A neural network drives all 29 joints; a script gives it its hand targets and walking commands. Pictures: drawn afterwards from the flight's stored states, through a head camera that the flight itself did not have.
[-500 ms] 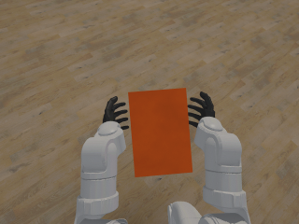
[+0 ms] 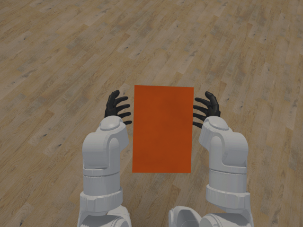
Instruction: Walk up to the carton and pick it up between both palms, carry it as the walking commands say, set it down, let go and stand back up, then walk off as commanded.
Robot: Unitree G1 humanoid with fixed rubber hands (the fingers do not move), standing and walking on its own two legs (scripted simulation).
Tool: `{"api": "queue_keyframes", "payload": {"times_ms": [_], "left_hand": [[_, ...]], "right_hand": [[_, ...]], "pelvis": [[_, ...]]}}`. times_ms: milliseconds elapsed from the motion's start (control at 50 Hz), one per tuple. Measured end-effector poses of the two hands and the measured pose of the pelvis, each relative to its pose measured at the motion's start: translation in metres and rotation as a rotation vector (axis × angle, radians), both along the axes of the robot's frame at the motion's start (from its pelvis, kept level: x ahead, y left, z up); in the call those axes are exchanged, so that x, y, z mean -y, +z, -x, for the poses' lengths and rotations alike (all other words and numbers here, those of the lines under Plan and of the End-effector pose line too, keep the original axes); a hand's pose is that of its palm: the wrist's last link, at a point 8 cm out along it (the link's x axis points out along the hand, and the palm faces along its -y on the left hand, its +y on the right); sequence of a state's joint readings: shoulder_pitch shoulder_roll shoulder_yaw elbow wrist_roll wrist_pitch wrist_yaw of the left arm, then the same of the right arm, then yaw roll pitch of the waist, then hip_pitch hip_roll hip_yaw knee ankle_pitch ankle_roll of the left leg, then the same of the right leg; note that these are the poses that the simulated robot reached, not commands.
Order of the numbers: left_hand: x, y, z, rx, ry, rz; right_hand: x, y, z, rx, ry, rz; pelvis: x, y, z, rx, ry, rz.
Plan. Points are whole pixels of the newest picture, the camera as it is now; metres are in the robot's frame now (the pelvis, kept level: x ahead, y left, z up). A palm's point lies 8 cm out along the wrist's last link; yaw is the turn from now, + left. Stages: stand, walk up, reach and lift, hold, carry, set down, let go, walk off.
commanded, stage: carry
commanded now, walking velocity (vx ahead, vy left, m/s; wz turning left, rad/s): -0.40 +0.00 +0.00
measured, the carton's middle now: (159, 126) +0.37 +0.04 -0.05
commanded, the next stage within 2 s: none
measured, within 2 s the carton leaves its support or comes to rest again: neither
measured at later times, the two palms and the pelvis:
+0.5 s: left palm (81, 28) +0.59 +0.32 +0.06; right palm (157, 41) +0.59 +0.09 +0.07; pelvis +0.24 +0.21 +0.00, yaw -5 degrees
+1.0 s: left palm out of the picture +0.73 +0.41 +0.06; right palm (134, 8) +0.72 +0.18 +0.07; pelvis +0.39 +0.33 -0.01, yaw -6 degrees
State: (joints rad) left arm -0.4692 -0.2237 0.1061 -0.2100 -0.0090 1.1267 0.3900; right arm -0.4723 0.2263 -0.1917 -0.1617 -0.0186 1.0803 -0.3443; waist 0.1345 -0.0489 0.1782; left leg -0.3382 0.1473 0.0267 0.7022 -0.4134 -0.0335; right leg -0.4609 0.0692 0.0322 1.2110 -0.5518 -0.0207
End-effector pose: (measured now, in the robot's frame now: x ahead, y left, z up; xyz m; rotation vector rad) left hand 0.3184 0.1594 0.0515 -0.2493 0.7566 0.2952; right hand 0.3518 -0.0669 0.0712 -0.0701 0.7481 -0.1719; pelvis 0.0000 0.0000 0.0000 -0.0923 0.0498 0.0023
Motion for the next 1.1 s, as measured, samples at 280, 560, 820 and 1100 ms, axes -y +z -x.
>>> {"api": "queue_keyframes", "payload": {"times_ms": [280,560,820,1100], "left_hand": [[-0.041,0.032,-0.192,0.142,-0.194,-0.058],[-0.174,0.01,-0.291,0.021,-0.144,-0.037],[-0.198,0.027,-0.363,0.128,-0.226,-0.092],[-0.258,0.018,-0.441,0.05,-0.24,-0.107]], "right_hand": [[-0.042,0.02,-0.137,0.141,-0.216,-0.029],[-0.173,0.004,-0.253,0.021,-0.156,-0.038],[-0.196,0.013,-0.311,0.139,-0.227,-0.069],[-0.255,0.008,-0.391,0.074,-0.206,-0.087]], "pelvis": [[-0.115,-0.014,-0.157,0.01,-0.083,-0.01],[-0.224,0.004,-0.26,-0.065,-0.094,0.024],[-0.278,-0.019,-0.332,-0.038,-0.132,-0.073],[-0.334,-0.005,-0.412,-0.05,-0.135,-0.041]]}}
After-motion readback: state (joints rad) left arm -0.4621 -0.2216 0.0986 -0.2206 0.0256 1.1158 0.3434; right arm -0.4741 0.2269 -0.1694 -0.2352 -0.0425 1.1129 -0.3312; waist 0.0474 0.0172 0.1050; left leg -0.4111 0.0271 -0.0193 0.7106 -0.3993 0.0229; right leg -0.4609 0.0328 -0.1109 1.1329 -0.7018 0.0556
